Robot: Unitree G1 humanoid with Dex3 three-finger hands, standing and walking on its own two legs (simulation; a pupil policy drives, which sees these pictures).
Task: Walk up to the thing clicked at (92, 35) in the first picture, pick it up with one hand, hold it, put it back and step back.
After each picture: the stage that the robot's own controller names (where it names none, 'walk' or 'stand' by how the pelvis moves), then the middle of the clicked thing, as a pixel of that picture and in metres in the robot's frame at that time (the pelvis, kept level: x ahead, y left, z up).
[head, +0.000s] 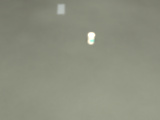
stand; (91, 38) +1.43 -0.12 -0.72
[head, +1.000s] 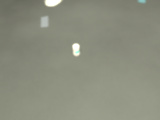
walk; (76, 49) +1.30 +0.17 -0.70
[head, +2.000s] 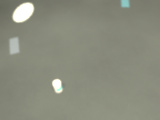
walk; (57, 86) +0.76 +0.27 -0.72
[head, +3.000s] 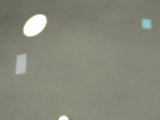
walk; out of the picture +0.46 +0.19 -0.72
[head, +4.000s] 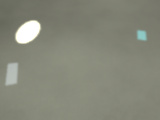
stand; out of the picture +0.35 +0.16 -0.72
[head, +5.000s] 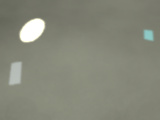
stand; out of the picture +0.31 +0.15 -0.72
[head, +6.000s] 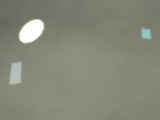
stand; out of the picture +0.34 +0.16 -0.73
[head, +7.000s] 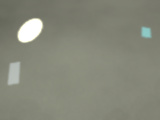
stand; out of the picture +0.32 +0.17 -0.73
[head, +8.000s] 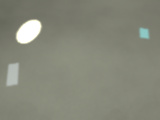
stand; out of the picture +0.33 +0.17 -0.73
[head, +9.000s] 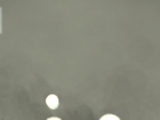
go down; (52, 102) +0.36 +0.15 -0.56
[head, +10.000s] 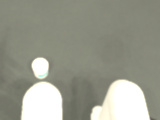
go down; (40, 68) +0.44 +0.16 -0.32
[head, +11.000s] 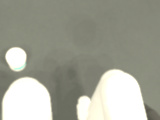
close in; (16, 60) +0.43 +0.18 -0.28
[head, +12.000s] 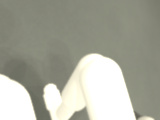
close; out of the picture +0.43 +0.21 -0.23
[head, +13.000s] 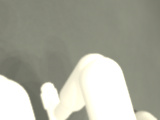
close; out of the picture +0.42 +0.22 -0.23
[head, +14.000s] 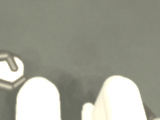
lift; (11, 74) +0.34 +0.23 -0.11
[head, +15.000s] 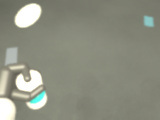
hold; (32, 90) +0.32 +0.17 +0.04
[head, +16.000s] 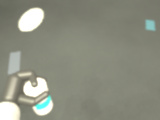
hold; (39, 97) +0.31 +0.16 +0.00
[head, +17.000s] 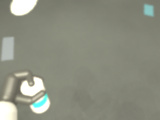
crouch; (36, 95) +0.32 +0.17 -0.05
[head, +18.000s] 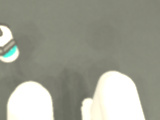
lower; (3, 45) +0.46 +0.20 -0.11
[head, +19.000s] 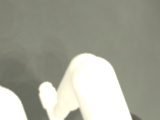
lower; out of the picture +0.44 +0.23 -0.24
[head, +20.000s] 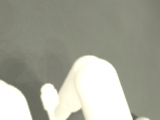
lower; out of the picture +0.43 +0.23 -0.24
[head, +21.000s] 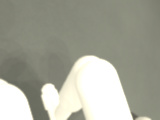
lower; out of the picture +0.43 +0.23 -0.24
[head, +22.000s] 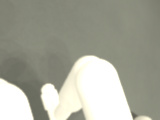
lower; out of the picture +0.43 +0.23 -0.24
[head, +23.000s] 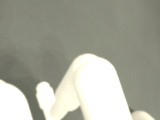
open; out of the picture +0.42 +0.21 -0.24
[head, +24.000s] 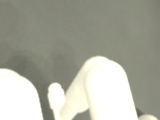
stand; out of the picture +0.41 +0.22 -0.23
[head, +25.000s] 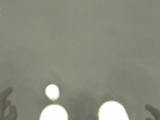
walk; (52, 92) +0.38 +0.15 -0.50
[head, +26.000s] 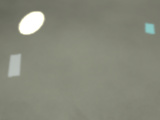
stand; out of the picture +0.33 +0.13 -0.66
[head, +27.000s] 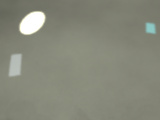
stand; out of the picture +0.33 +0.14 -0.67
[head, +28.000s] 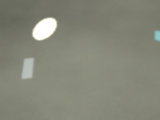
stand; out of the picture +0.35 +0.13 -0.72
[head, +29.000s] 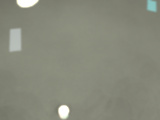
walk; (63, 112) +0.39 +0.08 -0.71
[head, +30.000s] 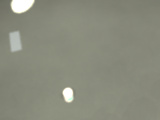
walk; (68, 95) +0.56 +0.12 -0.69
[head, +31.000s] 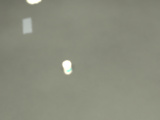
walk; (67, 67) +0.87 +0.19 -0.70
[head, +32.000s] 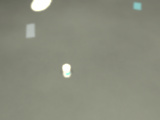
stand; (66, 71) +0.95 +0.16 -0.71
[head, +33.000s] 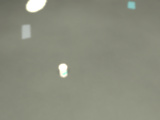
stand; (63, 70) +0.96 +0.17 -0.72
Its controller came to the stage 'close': yes
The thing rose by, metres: 0.71
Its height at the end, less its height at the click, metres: +0.00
